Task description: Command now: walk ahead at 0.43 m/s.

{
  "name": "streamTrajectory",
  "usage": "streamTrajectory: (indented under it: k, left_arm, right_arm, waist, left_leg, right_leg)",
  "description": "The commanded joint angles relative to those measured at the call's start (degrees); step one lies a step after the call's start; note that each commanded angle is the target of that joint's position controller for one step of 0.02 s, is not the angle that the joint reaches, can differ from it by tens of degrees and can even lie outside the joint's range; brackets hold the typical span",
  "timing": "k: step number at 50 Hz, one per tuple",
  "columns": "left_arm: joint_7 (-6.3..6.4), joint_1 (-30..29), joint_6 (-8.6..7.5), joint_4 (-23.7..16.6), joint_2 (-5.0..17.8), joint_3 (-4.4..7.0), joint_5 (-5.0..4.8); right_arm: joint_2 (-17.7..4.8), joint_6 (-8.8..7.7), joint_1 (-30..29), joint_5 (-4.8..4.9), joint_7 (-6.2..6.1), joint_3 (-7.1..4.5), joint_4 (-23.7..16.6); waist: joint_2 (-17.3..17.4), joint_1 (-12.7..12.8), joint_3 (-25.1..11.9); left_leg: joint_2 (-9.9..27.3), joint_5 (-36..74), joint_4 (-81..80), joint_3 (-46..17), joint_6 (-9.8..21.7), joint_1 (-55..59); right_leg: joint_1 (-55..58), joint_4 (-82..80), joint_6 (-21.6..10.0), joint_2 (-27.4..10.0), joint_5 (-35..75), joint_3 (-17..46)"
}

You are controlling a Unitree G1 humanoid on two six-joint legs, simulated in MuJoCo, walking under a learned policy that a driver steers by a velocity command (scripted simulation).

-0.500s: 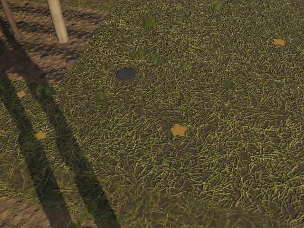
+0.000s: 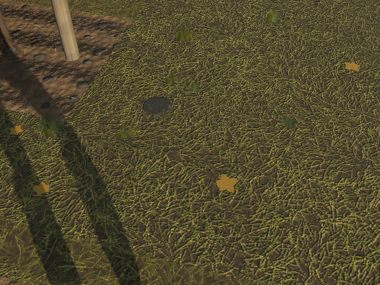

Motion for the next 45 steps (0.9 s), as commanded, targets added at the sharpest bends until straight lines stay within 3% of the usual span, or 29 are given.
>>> streamTrajectory:
  k: [1,4,7,9,12,14,15,16,17,18,19,20,21,23,25,29,32,37,40,41,42,43,44,45]
  left_arm:
    - [-0.85,-2.38,-0.29,-3.45,1.92,0.50,0.12]
    - [-0.83,-8.92,0.49,-6.13,1.27,0.35,-0.11]
    - [-0.93,-18.05,0.59,-9.85,0.15,-0.51,-0.62]
    - [-0.88,-21.17,0.61,-11.23,0.20,-0.87,-1.05]
    - [-0.03,-18.03,0.36,-11.26,2.72,-0.09,-1.14]
    - [0.80,-5.55,-0.36,-7.40,5.24,1.35,-1.19]
    - [1.26,2.89,-0.76,-4.65,6.55,2.21,-0.69]
    - [1.69,11.00,-0.95,-3.23,11.31,3.56,0.77]
    - [1.13,10.12,-0.39,-3.89,13.97,4.26,0.59]
    - [0.62,2.90,0.02,-4.83,12.13,3.98,-1.24]
    - [0.51,-2.49,-0.35,-5.80,7.81,2.73,-1.65]
    - [0.41,-4.18,-1.00,-5.41,4.66,1.88,-1.30]
    - [0.67,-3.61,-1.71,-4.47,2.76,1.16,-1.00]
    - [1.14,-0.90,-2.68,-2.77,1.98,0.55,-0.97]
    - [1.29,1.63,-3.33,-1.90,3.52,0.60,-1.08]
    - [1.16,5.94,-3.22,-1.53,4.54,0.31,-1.35]
    - [1.22,9.27,-3.21,-1.04,4.30,-0.07,-1.47]
    - [1.92,13.99,-3.00,0.54,4.79,-0.28,-0.85]
    - [2.43,12.13,-2.84,0.58,6.02,0.00,-0.44]
    - [2.55,11.34,-2.76,0.55,6.74,0.20,-0.37]
    - [2.48,10.34,-2.52,0.47,7.17,0.30,-0.50]
    - [2.37,9.23,-2.50,-0.28,6.74,0.10,-1.07]
    - [1.72,11.87,-2.56,-2.52,2.20,-1.00,-3.15]
    - [1.49,14.76,-2.44,-2.11,3.62,-0.08,-3.35]
  right_arm:
    - [-4.50,-1.31,5.65,0.25,-0.39,-0.10,-0.08]
    - [-4.39,-1.62,8.94,0.30,-0.56,0.51,1.12]
    - [-4.36,-1.69,8.84,0.22,-0.68,0.98,1.01]
    - [-5.24,-1.87,9.41,0.23,-0.89,0.93,1.31]
    - [-7.12,-2.28,8.01,0.23,-1.10,0.55,1.44]
    - [-8.60,-1.98,6.29,0.03,-1.29,0.02,1.19]
    - [-8.96,-1.71,5.26,0.35,-1.15,-0.13,0.93]
    - [-6.30,-1.54,6.49,0.56,-0.74,0.45,-0.42]
    - [-1.01,-1.34,13.37,2.52,0.12,0.76,-0.82]
    - [-6.16,-0.99,8.04,1.11,0.07,-0.28,-1.88]
    - [-6.92,-1.11,1.06,0.43,0.28,-0.65,-4.04]
    - [-5.95,-1.28,-1.15,0.28,0.43,-0.69,-4.60]
    - [-5.18,-0.75,-1.73,-0.45,0.55,-0.87,-4.78]
    - [-2.51,0.76,0.86,-1.23,1.08,-0.51,-4.13]
    - [-2.60,1.64,-1.66,-1.26,1.41,-0.65,-5.28]
    - [-4.03,2.22,-13.49,-0.88,2.00,-0.72,-9.60]
    - [-3.26,2.04,-20.49,-0.18,2.23,-0.18,-11.91]
    - [-3.69,1.51,-27.78,0.06,2.13,0.07,-14.46]
    - [-4.94,0.81,-25.36,-0.03,1.70,-0.51,-14.49]
    - [-5.86,0.54,-20.85,-0.11,1.28,-1.03,-13.16]
    - [-6.98,0.11,-12.66,-0.25,0.81,-1.78,-10.43]
    - [-9.28,-0.44,-2.85,-1.26,0.24,-2.81,-7.53]
    - [-15.18,-0.55,5.22,-2.79,-0.30,-4.40,-6.58]
    - [-15.74,0.37,3.86,-1.29,0.55,-4.76,-6.41]
  waist:
    - [4.84,0.60,7.02]
    - [5.62,0.03,6.92]
    - [6.57,-1.12,8.79]
    - [7.65,-1.58,9.08]
    - [8.03,1.12,6.22]
    - [7.81,6.52,-0.64]
    - [6.82,10.25,-4.57]
    - [0.87,11.80,-10.64]
    - [-11.55,6.66,-16.77]
    - [-3.04,5.37,-11.06]
    - [-0.02,4.29,-2.64]
    - [3.50,2.44,2.16]
    - [3.50,0.65,3.18]
    - [1.75,-1.49,3.39]
    - [0.64,-2.01,4.10]
    - [-0.22,0.20,6.20]
    - [-1.13,2.23,6.36]
    - [-2.28,4.48,6.53]
    - [-2.99,1.85,5.11]
    - [-3.56,-0.20,2.76]
    - [-2.82,-3.71,-1.31]
    - [-1.76,-7.75,-6.48]
    - [7.77,-8.11,-14.78]
    - [12.11,-6.03,-18.81]
  left_leg:
    - [15.20,12.62,-14.65,-16.29,5.36,7.68]
    - [13.66,27.85,-13.23,-10.60,5.36,8.54]
    - [11.97,32.82,-13.84,-7.32,5.08,5.32]
    - [12.26,36.69,-13.95,-6.30,4.93,4.85]
    - [14.01,54.10,-8.02,-4.95,4.28,8.41]
    - [13.81,62.19,6.88,-3.86,3.39,10.52]
    - [12.30,54.83,18.34,-2.83,2.80,5.69]
    - [8.91,32.40,36.07,-0.95,2.48,-4.95]
    - [-2.78,-12.40,59.00,-2.36,0.48,-23.78]
    - [1.19,-7.90,61.39,-7.66,1.69,-29.88]
    - [4.11,-2.85,58.68,-7.47,2.02,-31.71]
    - [6.13,-0.11,54.20,-7.40,2.08,-29.09]
    - [7.54,0.83,50.59,-7.82,1.75,-25.69]
    - [8.12,0.83,46.59,-7.02,0.63,-21.26]
    - [8.67,2.37,43.04,-5.56,-0.32,-23.69]
    - [9.69,11.09,32.12,-2.68,-2.21,-31.10]
    - [8.17,16.16,21.91,-0.46,-2.74,-30.19]
    - [5.66,15.81,12.93,1.34,-1.00,-30.58]
    - [3.04,9.34,9.35,2.08,1.71,-24.47]
    - [1.23,7.12,8.38,2.54,2.82,-18.77]
    - [-0.36,8.31,5.07,3.11,4.15,-9.78]
    - [3.67,10.13,3.78,-0.96,6.14,4.67]
    - [20.18,4.37,2.54,-22.77,11.57,22.28]
    - [28.12,5.56,-4.82,-43.38,16.97,25.93]
  right_leg:
    - [-17.43,1.67,0.93,-2.55,5.43,0.20]
    - [-19.57,-2.31,1.99,-1.57,7.91,-2.53]
    - [-15.99,-14.42,2.18,-0.01,11.99,-5.13]
    - [-11.13,-21.48,1.23,1.34,13.87,-6.67]
    - [-2.56,-25.43,-2.10,3.88,12.92,-7.26]
    - [9.28,-27.73,-4.35,6.25,10.93,-6.55]
    - [20.21,-31.43,-5.49,4.54,12.18,-4.80]
    - [32.25,-32.61,-7.96,-8.52,1.57,9.81]
    - [43.09,-42.35,-17.34,-23.40,-3.54,42.27]
    - [36.29,-47.05,-16.71,-20.84,-12.59,41.59]
    - [27.64,-48.25,-14.55,-19.07,-11.87,32.36]
    - [19.60,-50.26,-12.31,-16.65,-4.06,26.06]
    - [15.08,-50.64,-10.32,-14.08,2.44,20.97]
    - [10.85,-51.32,-8.96,-11.58,10.94,14.77]
    - [11.13,-52.03,-8.70,-10.27,15.68,10.97]
    - [14.84,-53.75,-7.23,-8.25,21.33,6.71]
    - [17.75,-52.97,-5.40,-7.05,28.22,4.10]
    - [28.00,-49.81,-5.63,-9.19,36.50,3.46]
    - [31.42,-43.59,-5.33,-10.69,51.18,2.37]
    - [31.62,-38.42,-4.75,-10.68,58.37,1.94]
    - [30.55,-29.44,-3.93,-9.52,60.13,0.83]
    - [21.78,-17.42,-3.00,-7.80,49.90,-0.32]
    - [3.50,3.53,-0.64,-1.48,23.48,-3.85]
    - [-7.95,17.49,-0.40,6.24,-11.65,0.76]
